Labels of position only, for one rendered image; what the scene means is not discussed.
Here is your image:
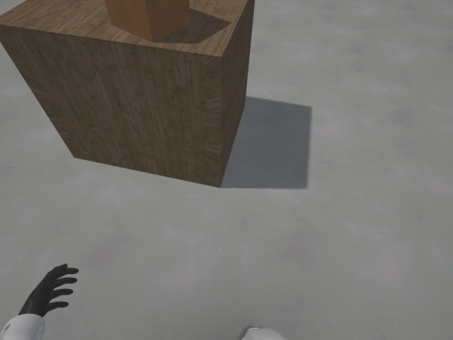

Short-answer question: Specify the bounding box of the carton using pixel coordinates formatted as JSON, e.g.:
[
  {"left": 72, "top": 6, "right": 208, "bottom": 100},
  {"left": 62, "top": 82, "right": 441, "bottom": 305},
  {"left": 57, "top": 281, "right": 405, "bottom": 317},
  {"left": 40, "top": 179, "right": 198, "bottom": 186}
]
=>
[{"left": 104, "top": 0, "right": 190, "bottom": 43}]

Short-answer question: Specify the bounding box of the robot left hand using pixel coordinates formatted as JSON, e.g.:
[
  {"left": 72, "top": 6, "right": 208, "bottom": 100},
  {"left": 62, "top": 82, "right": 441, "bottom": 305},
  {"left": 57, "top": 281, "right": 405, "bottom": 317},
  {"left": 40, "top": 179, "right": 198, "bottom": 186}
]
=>
[{"left": 18, "top": 264, "right": 79, "bottom": 317}]

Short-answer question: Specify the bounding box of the pedestal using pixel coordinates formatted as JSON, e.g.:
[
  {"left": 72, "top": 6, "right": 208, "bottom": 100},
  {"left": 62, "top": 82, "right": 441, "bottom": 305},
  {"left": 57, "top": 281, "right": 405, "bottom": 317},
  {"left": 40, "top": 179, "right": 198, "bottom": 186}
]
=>
[{"left": 0, "top": 0, "right": 255, "bottom": 188}]

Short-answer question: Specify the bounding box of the left robot forearm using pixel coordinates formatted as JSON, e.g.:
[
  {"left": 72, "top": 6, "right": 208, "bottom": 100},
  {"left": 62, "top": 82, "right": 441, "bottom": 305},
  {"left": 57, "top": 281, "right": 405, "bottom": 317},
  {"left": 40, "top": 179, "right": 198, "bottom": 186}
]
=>
[{"left": 0, "top": 314, "right": 45, "bottom": 340}]

